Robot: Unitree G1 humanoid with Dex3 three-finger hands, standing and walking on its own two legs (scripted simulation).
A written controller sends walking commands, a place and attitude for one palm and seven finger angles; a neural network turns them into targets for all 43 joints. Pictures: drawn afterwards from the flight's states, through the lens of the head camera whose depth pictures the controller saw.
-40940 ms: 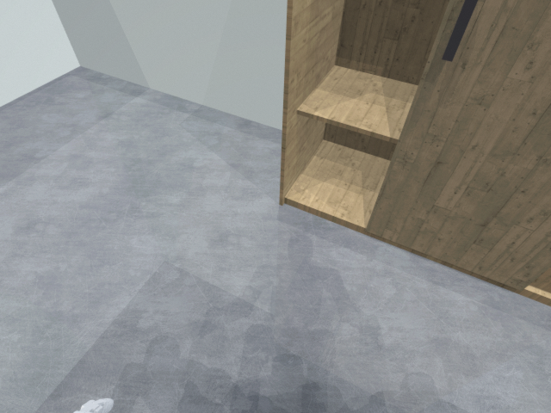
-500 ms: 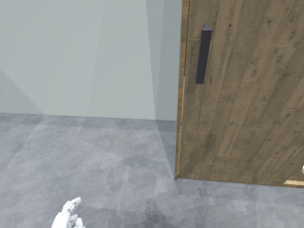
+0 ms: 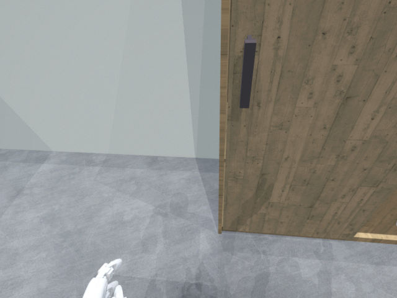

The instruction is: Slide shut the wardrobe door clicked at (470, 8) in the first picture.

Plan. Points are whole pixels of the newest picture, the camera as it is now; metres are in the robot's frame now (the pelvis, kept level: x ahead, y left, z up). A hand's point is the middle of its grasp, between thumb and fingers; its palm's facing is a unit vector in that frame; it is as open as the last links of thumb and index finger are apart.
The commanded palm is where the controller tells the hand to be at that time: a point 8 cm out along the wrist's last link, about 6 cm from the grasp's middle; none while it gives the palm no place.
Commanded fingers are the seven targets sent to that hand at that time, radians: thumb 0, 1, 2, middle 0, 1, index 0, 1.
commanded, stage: stop stepping back and stand still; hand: right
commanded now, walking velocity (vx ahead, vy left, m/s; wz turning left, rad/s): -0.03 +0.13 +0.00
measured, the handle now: (246, 72) +0.61 -0.08 +0.19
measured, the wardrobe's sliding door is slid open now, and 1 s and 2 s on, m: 0.00 0.00 0.00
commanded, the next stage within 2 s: let the arm hang, fingers relaxed in 0.58 s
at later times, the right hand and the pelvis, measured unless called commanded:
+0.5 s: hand (376, 194) +0.25 -0.25 +0.17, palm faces +0.37 +0.80 -0.48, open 7.4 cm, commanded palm +0.19 -0.29 +0.18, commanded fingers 0.00 -0.90 -0.90 0.20 0.30 0.20 0.30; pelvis +0.04 +0.01 +0.00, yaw +1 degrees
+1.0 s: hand out of the picture +0.08 -0.18 -0.17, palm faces +0.01 +0.99 -0.16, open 7.2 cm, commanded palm none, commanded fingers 0.00 -0.90 -0.90 0.20 0.30 0.20 0.30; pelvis +0.02 -0.01 +0.00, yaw -1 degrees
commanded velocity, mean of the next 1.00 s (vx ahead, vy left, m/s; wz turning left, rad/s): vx -0.01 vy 0.00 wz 0.00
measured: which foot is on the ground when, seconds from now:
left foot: up 0.00-0.06, down 0.08-1.00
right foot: down 0.00-1.00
